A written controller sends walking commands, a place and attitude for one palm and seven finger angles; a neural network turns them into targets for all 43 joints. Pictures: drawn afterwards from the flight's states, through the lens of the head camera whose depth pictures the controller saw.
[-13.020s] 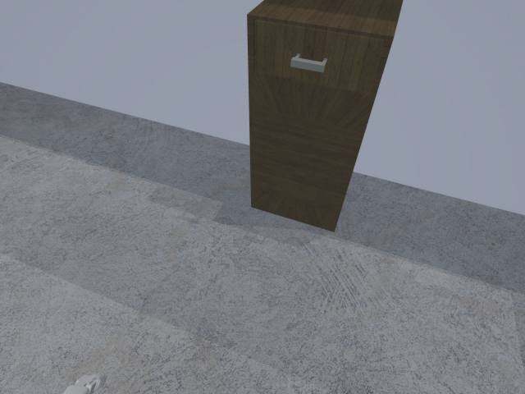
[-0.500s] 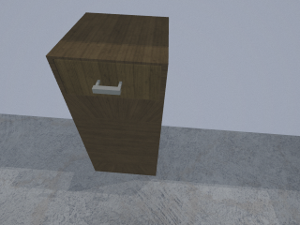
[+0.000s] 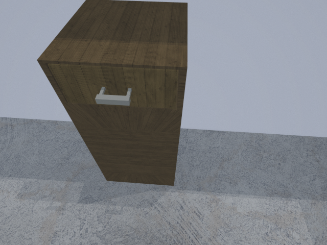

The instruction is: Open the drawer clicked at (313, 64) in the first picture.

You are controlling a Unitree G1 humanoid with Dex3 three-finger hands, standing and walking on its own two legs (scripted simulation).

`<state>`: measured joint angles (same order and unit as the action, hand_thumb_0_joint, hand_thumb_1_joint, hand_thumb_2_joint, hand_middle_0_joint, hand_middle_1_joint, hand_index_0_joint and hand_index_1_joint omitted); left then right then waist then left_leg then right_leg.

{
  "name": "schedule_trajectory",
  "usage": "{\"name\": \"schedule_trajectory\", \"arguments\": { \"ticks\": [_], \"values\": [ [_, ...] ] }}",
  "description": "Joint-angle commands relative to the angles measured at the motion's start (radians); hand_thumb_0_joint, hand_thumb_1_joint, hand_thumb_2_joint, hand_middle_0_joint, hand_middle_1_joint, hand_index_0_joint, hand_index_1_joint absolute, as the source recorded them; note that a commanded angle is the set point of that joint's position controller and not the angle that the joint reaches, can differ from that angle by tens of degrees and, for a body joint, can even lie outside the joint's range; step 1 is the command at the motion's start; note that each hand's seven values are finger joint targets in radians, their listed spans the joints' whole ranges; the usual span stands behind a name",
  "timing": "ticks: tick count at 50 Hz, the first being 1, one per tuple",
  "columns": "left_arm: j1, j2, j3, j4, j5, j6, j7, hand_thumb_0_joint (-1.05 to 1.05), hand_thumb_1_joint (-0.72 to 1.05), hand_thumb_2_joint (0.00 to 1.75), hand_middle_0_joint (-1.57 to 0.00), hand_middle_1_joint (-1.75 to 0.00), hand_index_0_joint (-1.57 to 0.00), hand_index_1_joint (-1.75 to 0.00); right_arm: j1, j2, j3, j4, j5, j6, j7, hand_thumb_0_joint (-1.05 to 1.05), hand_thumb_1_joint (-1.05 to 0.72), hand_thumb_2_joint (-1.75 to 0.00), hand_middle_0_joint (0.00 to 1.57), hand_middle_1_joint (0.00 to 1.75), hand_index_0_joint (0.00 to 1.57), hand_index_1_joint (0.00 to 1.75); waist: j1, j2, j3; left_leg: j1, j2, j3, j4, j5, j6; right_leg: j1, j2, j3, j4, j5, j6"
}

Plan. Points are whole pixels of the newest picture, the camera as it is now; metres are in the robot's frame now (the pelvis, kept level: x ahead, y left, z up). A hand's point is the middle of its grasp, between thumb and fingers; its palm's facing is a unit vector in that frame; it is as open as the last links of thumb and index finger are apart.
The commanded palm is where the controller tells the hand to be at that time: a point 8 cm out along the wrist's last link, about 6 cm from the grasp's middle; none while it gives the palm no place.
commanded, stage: come to a stop and stand still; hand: left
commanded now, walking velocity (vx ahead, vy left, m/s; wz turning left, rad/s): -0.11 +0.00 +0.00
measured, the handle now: (114, 95) +0.52 +0.19 +0.04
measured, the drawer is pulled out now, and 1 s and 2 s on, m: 0.00 0.00 0.00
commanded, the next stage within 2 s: look again from close up in 1.22 s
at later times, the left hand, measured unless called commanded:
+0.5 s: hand out of the picture +0.04 +0.15 -0.17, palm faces +0.01 -0.98 -0.21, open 7.3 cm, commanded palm none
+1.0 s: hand out of the picture +0.01 +0.12 -0.17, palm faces +0.05 -0.98 -0.18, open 7.4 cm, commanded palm none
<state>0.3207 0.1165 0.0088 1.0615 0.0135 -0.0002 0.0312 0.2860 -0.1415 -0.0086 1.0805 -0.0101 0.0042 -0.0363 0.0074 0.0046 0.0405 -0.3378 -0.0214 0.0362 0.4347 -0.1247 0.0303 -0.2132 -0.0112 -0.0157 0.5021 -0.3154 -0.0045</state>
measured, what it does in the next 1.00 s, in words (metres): shifts its weight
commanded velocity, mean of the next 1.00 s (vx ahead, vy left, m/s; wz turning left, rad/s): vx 0.00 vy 0.00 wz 0.00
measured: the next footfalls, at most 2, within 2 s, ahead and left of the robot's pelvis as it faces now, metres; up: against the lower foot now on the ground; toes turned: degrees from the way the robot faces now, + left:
none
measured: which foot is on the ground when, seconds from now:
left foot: down 0.00-1.00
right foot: down 0.00-1.00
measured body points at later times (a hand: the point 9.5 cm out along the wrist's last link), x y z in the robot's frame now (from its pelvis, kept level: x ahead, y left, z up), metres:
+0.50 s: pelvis +0.02 -0.03 +0.00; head +0.02 -0.04 +0.45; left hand +0.04 +0.20 -0.15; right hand +0.05 -0.26 -0.16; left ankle +0.06 +0.10 -0.74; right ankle -0.03 -0.11 -0.74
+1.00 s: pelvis +0.05 -0.04 +0.00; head +0.06 -0.05 +0.45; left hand +0.01 +0.17 -0.16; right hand +0.05 -0.26 -0.16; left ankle +0.06 +0.10 -0.74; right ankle -0.03 -0.11 -0.74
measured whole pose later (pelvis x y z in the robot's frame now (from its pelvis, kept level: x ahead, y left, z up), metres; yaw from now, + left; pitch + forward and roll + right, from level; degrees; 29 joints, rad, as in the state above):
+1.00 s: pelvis +0.05 -0.04 +0.00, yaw +0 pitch +0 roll +1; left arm 0.36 0.12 -0.01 1.12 0.01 -0.02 0.03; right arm 0.27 -0.15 0.02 1.15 -0.01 0.00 -0.04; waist 0.01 -0.01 0.01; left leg -0.21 0.02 0.02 0.42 -0.20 -0.03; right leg -0.05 0.04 -0.02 0.41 -0.35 -0.06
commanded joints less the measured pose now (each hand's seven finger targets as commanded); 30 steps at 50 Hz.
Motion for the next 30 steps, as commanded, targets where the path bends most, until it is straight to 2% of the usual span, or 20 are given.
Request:
{"name": "schedule_trajectory", "arguments": {
  "ticks": [1, 3, 7, 8, 11, 16, 19, 24, 30],
  "values": [
    [0.102, 0.102, 0.031, -0.034, 0.004, -0.008, 0.009, 0.00, 0.90, 0.90, -0.20, -0.30, -0.20, -0.30, 0.034, -0.129, -0.038, -0.063, -0.002, -0.020, -0.003, 0.00, -0.90, -0.90, 0.20, 0.30, 0.20, 0.30, 0.001, 0.014, -0.117, 0.160, 0.182, -0.155, -0.038, 0.216, 0.052, -0.039, -0.056, 0.054, -0.024, 0.161, -0.024],
    [0.089, 0.107, 0.033, -0.043, 0.005, -0.010, 0.010, 0.00, 0.90, 0.90, -0.20, -0.30, -0.20, -0.30, 0.017, -0.125, -0.040, -0.071, -0.003, -0.018, -0.001, 0.00, -0.90, -0.90, 0.20, 0.30, 0.20, 0.30, 0.001, -0.012, -0.144, 0.160, 0.170, -0.127, -0.001, 0.224, 0.042, -0.025, -0.069, 0.074, -0.025, 0.221, -0.030],
    [0.048, 0.129, 0.033, -0.055, 0.006, -0.012, 0.010, 0.00, 0.90, 0.90, -0.20, -0.30, -0.20, -0.30, -0.005, -0.097, -0.033, -0.074, -0.003, -0.014, 0.005, 0.00, -0.90, -0.90, 0.20, 0.30, 0.20, 0.30, -0.007, -0.064, -0.121, 0.112, 0.117, -0.067, 0.050, 0.122, 0.005, -0.010, -0.114, 0.130, -0.050, 0.305, -0.051],
    [0.040, 0.131, 0.030, -0.055, 0.006, -0.012, 0.010, 0.00, 0.90, 0.90, -0.20, -0.30, -0.20, -0.30, -0.010, -0.094, -0.031, -0.074, -0.004, -0.013, 0.007, 0.00, -0.90, -0.90, 0.20, 0.30, 0.20, 0.30, -0.009, -0.077, -0.111, 0.114, 0.110, -0.060, 0.048, 0.092, 0.000, -0.022, -0.118, 0.137, -0.060, 0.289, -0.055],
    [0.016, 0.133, 0.023, -0.058, 0.006, -0.012, 0.008, 0.00, 0.90, 0.90, -0.20, -0.30, -0.20, -0.30, -0.027, -0.092, -0.023, -0.067, -0.003, -0.010, 0.011, 0.00, -0.90, -0.90, 0.20, 0.30, 0.20, 0.30, -0.012, -0.058, -0.037, 0.110, 0.108, -0.068, 0.021, 0.028, -0.005, -0.079, -0.108, 0.137, -0.099, 0.175, -0.051],
    [0.017, 0.139, 0.013, -0.042, 0.005, -0.018, 0.004, 0.00, 0.90, 0.90, -0.20, -0.30, -0.20, -0.30, -0.039, -0.103, -0.011, -0.044, -0.004, -0.012, 0.015, 0.00, -0.90, -0.90, 0.20, 0.30, 0.20, 0.30, -0.008, -0.026, 0.041, 0.113, 0.111, -0.088, -0.031, -0.030, -0.006, -0.109, -0.087, 0.128, -0.160, 0.043, -0.043],
    [0.026, 0.145, 0.010, -0.030, 0.004, -0.023, 0.003, 0.00, 0.90, 0.90, -0.20, -0.30, -0.20, -0.30, -0.037, -0.106, -0.006, -0.032, -0.004, -0.015, 0.014, 0.00, -0.90, -0.90, 0.20, 0.30, 0.20, 0.30, -0.005, -0.019, 0.056, 0.127, 0.113, -0.088, -0.047, -0.022, -0.008, -0.099, -0.083, 0.128, -0.185, 0.044, -0.040],
    [0.035, 0.146, 0.009, -0.020, 0.001, -0.029, 0.002, 0.00, 0.90, 0.90, -0.20, -0.30, -0.20, -0.30, -0.022, -0.115, 0.001, -0.017, -0.004, -0.023, 0.010, 0.00, -0.90, -0.90, 0.20, 0.30, 0.20, 0.30, -0.004, -0.019, 0.009, 0.156, 0.117, -0.084, -0.046, 0.060, -0.008, -0.029, -0.081, 0.113, -0.182, 0.154, -0.038],
    [0.059, 0.141, 0.007, -0.003, -0.001, -0.032, 0.004, 0.00, 0.90, 0.90, -0.20, -0.30, -0.20, -0.30, -0.011, -0.118, 0.007, 0.001, -0.002, -0.028, 0.005, 0.00, -0.90, -0.90, 0.20, 0.30, 0.20, 0.30, 0.001, -0.031, -0.016, 0.180, 0.119, -0.074, -0.041, 0.108, -0.010, 0.019, -0.084, 0.095, -0.183, 0.243, -0.034]
  ]
}}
